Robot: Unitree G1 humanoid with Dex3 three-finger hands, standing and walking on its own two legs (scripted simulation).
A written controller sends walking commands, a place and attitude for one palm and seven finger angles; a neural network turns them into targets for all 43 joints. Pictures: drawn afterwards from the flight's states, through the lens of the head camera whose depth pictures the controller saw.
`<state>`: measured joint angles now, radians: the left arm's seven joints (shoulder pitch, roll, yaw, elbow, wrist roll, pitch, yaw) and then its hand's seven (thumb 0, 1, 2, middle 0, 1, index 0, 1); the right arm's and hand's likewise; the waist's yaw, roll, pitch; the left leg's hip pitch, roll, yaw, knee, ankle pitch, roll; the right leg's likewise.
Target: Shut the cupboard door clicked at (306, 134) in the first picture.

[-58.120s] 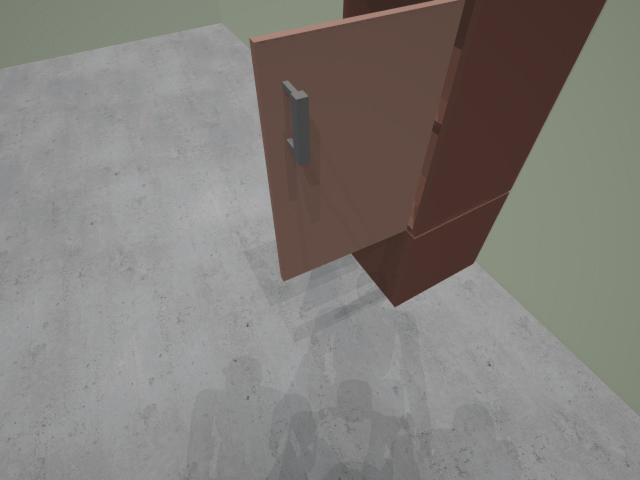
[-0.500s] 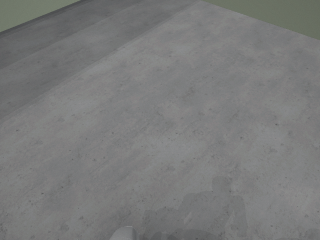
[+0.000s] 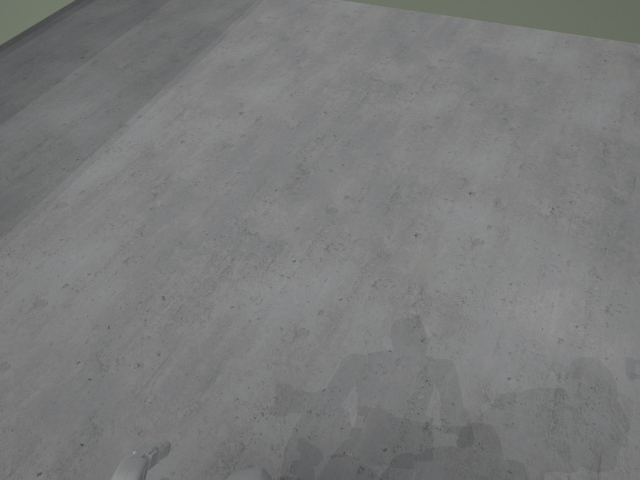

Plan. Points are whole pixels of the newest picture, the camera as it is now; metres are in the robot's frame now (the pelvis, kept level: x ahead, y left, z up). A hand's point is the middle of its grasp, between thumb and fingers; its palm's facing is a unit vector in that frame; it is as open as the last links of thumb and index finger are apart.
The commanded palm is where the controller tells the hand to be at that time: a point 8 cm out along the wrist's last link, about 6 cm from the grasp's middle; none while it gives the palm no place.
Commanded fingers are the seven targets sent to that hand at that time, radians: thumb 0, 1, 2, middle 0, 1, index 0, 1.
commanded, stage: turn to face it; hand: left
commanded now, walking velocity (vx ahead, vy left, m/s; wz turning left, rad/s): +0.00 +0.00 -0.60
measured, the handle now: out of the picture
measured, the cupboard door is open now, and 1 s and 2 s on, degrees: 19 19 19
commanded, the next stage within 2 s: none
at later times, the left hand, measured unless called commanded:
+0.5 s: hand (181, 452) +0.17 +0.22 -0.16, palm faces -0.24 -0.95 -0.20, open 7.4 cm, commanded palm none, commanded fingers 0.00 0.90 0.90 -0.20 -0.30 -0.20 -0.30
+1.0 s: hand (252, 426) +0.20 +0.12 -0.15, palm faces -0.55 -0.80 -0.23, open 7.4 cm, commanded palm none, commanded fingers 0.00 0.90 0.90 -0.20 -0.30 -0.20 -0.30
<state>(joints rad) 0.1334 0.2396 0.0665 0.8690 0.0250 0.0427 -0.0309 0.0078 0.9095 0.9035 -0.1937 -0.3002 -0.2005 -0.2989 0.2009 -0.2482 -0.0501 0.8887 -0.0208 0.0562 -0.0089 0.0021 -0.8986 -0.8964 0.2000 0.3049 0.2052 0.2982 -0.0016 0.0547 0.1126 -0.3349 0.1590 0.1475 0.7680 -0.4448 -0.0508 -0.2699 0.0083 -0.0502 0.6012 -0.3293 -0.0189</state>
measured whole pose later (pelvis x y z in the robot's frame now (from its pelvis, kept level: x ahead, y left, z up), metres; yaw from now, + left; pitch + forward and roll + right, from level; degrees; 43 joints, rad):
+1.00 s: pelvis +0.03 +0.00 +0.02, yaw -34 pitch +1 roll +0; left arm 0.18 0.21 0.04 0.90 0.03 0.04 -0.01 0.01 0.90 0.90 -0.20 -0.30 -0.21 -0.30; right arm 0.15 -0.26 -0.05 0.88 -0.02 0.07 -0.01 0.00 -0.90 -0.90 0.19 0.30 0.20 0.30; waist -0.01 0.00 0.11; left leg -0.49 0.06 0.01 0.97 -0.41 -0.09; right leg -0.24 0.05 0.07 0.49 -0.27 -0.03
